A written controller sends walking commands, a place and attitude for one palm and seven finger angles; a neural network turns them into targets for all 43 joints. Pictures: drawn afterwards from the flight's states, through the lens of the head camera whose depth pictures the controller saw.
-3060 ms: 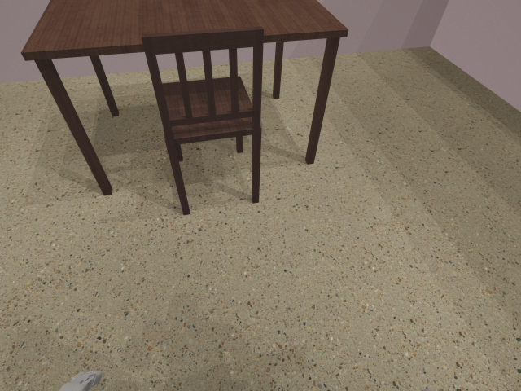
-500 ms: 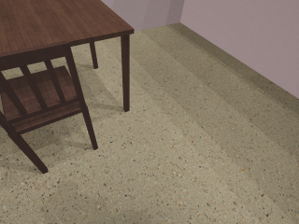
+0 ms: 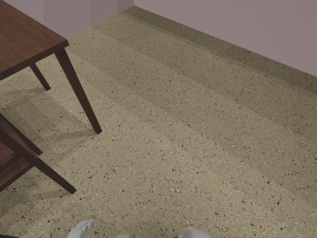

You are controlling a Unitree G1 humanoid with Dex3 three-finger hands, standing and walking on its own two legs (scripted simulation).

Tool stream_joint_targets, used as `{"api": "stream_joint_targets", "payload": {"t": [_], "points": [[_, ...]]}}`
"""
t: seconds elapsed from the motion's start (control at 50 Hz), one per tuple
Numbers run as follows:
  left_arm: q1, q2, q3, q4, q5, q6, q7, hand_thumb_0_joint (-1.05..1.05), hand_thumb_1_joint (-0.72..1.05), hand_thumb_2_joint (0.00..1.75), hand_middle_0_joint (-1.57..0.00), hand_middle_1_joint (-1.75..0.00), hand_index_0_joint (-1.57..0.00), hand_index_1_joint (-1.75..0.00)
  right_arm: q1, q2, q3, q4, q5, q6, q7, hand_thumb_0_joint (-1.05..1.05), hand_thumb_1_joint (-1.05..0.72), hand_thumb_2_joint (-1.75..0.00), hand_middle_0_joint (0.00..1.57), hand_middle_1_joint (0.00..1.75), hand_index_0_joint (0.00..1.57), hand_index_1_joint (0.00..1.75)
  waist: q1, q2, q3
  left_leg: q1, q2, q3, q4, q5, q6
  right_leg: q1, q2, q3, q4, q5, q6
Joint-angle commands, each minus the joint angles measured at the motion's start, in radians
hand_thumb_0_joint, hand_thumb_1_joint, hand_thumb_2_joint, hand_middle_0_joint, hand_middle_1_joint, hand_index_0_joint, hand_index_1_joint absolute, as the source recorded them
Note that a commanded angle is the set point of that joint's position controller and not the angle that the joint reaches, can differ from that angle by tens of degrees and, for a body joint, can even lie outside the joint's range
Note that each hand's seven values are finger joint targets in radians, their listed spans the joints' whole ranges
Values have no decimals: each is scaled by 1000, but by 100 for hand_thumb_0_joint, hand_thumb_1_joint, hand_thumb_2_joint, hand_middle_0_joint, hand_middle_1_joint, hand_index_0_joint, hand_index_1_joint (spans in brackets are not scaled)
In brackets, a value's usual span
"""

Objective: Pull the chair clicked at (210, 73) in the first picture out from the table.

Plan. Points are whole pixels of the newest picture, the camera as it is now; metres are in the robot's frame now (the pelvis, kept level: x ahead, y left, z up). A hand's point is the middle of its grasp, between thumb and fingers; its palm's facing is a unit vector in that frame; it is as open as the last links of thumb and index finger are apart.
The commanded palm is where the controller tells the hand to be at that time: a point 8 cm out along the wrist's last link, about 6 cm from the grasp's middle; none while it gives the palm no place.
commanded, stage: turn to face it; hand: left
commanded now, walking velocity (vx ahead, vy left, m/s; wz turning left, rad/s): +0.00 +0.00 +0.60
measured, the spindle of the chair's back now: out of the picture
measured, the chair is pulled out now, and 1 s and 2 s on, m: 0.00 0.00 0.00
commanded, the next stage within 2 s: take the last steps up to it in 1.40 s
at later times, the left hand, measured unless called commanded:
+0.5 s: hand out of the picture +0.04 +0.27 -0.16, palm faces +0.32 -0.92 -0.23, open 7.4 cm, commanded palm none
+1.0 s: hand out of the picture +0.02 +0.19 -0.11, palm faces +0.55 -0.79 -0.28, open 7.4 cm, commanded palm none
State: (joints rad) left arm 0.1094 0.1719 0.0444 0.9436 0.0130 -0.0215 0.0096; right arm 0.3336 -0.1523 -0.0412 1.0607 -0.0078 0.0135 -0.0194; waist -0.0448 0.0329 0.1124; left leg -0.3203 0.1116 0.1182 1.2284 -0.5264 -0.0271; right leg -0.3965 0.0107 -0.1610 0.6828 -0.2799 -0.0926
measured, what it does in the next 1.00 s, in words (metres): steps on the spot, turning left: left foot, then right foot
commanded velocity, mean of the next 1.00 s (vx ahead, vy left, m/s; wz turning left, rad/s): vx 0.00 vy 0.00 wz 0.60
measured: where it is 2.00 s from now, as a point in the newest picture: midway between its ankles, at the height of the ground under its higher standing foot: outside the picture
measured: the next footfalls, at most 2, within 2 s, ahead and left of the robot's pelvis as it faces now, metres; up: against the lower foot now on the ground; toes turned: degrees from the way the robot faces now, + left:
left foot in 0.34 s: +0.07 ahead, +0.15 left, +0.00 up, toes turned +21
right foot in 0.84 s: +0.12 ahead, -0.10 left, +0.00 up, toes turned +26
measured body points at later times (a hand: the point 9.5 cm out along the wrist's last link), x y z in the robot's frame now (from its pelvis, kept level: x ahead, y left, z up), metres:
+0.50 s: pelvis +0.03 +0.05 +0.02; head +0.05 +0.08 +0.47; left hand +0.02 +0.32 -0.14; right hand +0.14 -0.18 -0.11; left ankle +0.03 +0.13 -0.71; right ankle +0.04 -0.10 -0.63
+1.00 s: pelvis +0.03 -0.03 +0.02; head +0.06 -0.05 +0.47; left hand -0.01 +0.23 -0.09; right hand +0.23 -0.23 -0.13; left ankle -0.03 +0.10 -0.62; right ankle +0.08 -0.12 -0.72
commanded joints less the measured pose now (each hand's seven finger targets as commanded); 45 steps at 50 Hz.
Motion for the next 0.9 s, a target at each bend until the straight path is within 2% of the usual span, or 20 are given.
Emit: {"api": "stream_joint_targets", "payload": {"t": [0.0, 0.04, 0.2, 0.26, 0.28, 0.3, 0.32, 0.34, 0.36, 0.38, 0.44, 0.54, 0.66, 0.74, 0.78, 0.8, 0.82, 0.84, 0.86, 0.88], "points": [[85, 113, 11, -19, 2, -17, 30, 0, 90, 90, -20, -30, -20, -30, 87, -48, 0, -27, -4, 1, -8, 0, -90, -90, 20, 30, 20, 30, 6, -84, -176, -74, 15, -126, -3, 113, -1, 158, -319, 194, -332, 658, -78], [52, 114, 16, -25, 6, -11, 31, 0, 90, 90, -20, -30, -20, -30, 100, -35, 0, -20, -3, 16, -4, 0, -90, -90, 20, 30, 20, 30, -8, -107, -145, -58, 7, -96, -98, 107, -12, 108, -312, 118, -349, 562, -70], [95, 155, 47, -31, 16, 19, 30, 0, 90, 90, -20, -30, -20, -30, -67, -50, -14, -106, -7, 16, 20, 0, -90, -90, 20, 30, 20, 30, 56, -176, -91, -89, -12, -9, -372, 82, -16, 168, -365, 66, -328, 326, -58], [85, 171, 55, -42, 9, 27, 28, 0, 90, 90, -20, -30, -20, -30, -30, -70, -21, -120, -12, 11, 26, 0, -90, -90, 20, 30, 20, 30, 30, -138, -114, 10, -22, 21, -559, 208, -9, 154, -354, 2, -217, 257, 0], [85, 162, 55, -45, 2, 34, 25, 0, 90, 90, -20, -30, -20, -30, 3, -97, -30, -116, -14, 8, 28, 0, -90, -90, 20, 30, 20, 30, 11, -51, -128, 100, -16, 4, -667, 302, 1, 97, -332, -21, -133, 178, 38], [95, 125, 52, -65, -5, 42, 19, 0, 90, 90, -20, -30, -20, -30, 42, -171, -47, -120, -20, 2, 26, 0, -90, -90, 20, 30, 20, 30, -7, 170, -134, 156, 116, -232, -794, 462, 71, -32, -228, -69, 43, -33, 107], [50, 74, 36, -112, -7, 45, 17, 0, 90, 90, -20, -30, -20, -30, 88, -266, -67, -130, -23, -4, 21, 0, -90, -90, 20, 30, 20, 30, -36, 383, -118, 182, 337, -532, -926, 705, 202, -201, -116, -48, 294, -399, 170], [3, 101, 39, -133, 3, 46, 17, 0, 90, 90, -20, -30, -20, -30, 98, -280, -68, -122, -26, -2, 15, 0, -90, -90, 20, 30, 20, 30, -45, 232, -148, 171, 374, -549, -935, 664, 269, -200, -118, 77, 440, -379, 151], [-19, 94, 47, -123, 9, 49, 16, 0, 90, 90, -20, -30, -20, -30, 57, -253, -66, -125, -24, -6, 6, 0, -90, -90, 20, 30, 20, 30, -27, 181, -132, 136, 298, -494, -949, 555, 243, -219, -127, 118, 491, -290, 146], [-11, 96, 54, -111, 9, 49, 10, 0, 90, 90, -20, -30, -20, -30, -4, -241, -61, -146, -22, -9, 1, 0, -90, -90, 20, 30, 20, 30, -4, 185, -121, 128, 251, -457, -937, 511, 215, -247, -124, 135, 521, -218, 152], [54, 114, 58, -68, 5, 50, 1, 0, 90, 90, -20, -30, -20, -30, -85, -212, -48, -173, -16, -22, -3, 0, -90, -90, 20, 30, 20, 30, 33, 84, -155, 155, 158, -323, -914, 592, 169, -200, -120, 150, 508, -82, 171], [44, 123, 55, -70, -2, 57, 9, 0, 90, 90, -20, -30, -20, -30, -44, -234, -59, -163, -13, -16, -1, 0, -90, -90, 20, 30, 20, 30, 12, 58, -170, 220, 139, -348, -915, 616, 190, -168, -103, 154, 380, -96, 192], [6, 128, 50, -98, -6, 56, 14, 0, 90, 90, -20, -30, -20, -30, -49, -256, -75, -160, -16, 0, 7, 0, -90, -90, 20, 30, 20, 30, -6, 128, -163, 208, 126, -432, -900, 574, 206, -105, -75, 159, 205, -157, 190], [64, 130, 46, -98, -15, 47, 19, 0, 90, 90, -20, -30, -20, -30, -107, -274, -84, -184, -18, 11, 12, 0, -90, -90, 20, 30, 20, 30, 22, 155, -187, 117, 97, -471, -851, 632, 192, 70, -32, 149, 2, -139, 171], [144, 150, 51, -83, -17, 37, 22, 0, 90, 90, -20, -30, -20, -30, -158, -267, -86, -203, -10, 16, 17, 0, -90, -90, 20, 30, 20, 30, 68, 115, -189, -12, 43, -453, -794, 519, 140, 253, -33, 136, -216, 20, 162], [179, 199, 62, -80, -7, 28, 27, 0, 90, 90, -20, -30, -20, -30, -158, -225, -83, -215, -2, 19, 22, 0, -90, -90, 20, 30, 20, 30, 86, -16, -200, -142, -28, -395, -693, 347, 79, 383, -138, 222, -371, 22, 134], [177, 316, 81, -95, 14, 19, 35, 0, 90, 90, -20, -30, -20, -30, -144, -145, -70, -239, 3, 20, 25, 0, -90, -90, 20, 30, 20, 30, 90, -349, -173, -341, -184, -183, -416, 25, -18, 442, -442, 534, -480, -6, 27], [147, 316, 70, -116, 6, 28, 35, 0, 90, 90, -20, -30, -20, -30, -183, -198, -81, -248, -13, 23, 25, 0, -90, -90, 20, 30, 20, 30, 92, -288, -139, -300, -145, -193, -215, -58, -10, 250, -527, 536, -472, 20, -36], [70, 261, 58, -138, 5, 26, 34, 0, 90, 90, -20, -30, -20, -30, -161, -199, -83, -231, -19, 34, 33, 0, -90, -90, 20, 30, 20, 30, 44, -186, -96, -279, -126, -225, -97, 36, -5, 154, -454, 433, -477, -44, -33], [22, 232, 53, -143, 1, 20, 32, 0, 90, 90, -20, -30, -20, -30, -152, -191, -83, -207, -21, 43, 37, 0, -90, -90, 20, 30, 20, 30, 23, -231, -57, -287, -110, -203, -45, 80, -15, 130, -395, 373, -467, -5, -2]]}}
